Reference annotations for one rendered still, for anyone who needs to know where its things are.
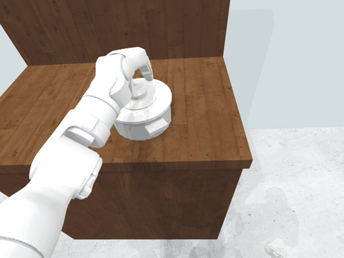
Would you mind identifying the right robot hand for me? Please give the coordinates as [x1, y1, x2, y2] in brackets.
[264, 245, 288, 258]

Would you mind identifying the robot left upper arm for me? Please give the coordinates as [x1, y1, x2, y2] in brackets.
[0, 135, 103, 258]

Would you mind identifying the pot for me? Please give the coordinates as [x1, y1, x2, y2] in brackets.
[113, 107, 171, 140]

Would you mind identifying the lid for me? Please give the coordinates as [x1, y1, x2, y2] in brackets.
[115, 78, 172, 124]

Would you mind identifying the knob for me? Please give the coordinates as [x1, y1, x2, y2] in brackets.
[131, 83, 147, 101]

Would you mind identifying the robot left forearm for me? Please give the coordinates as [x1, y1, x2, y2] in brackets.
[29, 51, 135, 179]

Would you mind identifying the left robot hand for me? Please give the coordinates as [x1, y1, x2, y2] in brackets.
[107, 47, 153, 98]

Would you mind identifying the table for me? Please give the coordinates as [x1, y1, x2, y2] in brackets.
[0, 0, 253, 240]

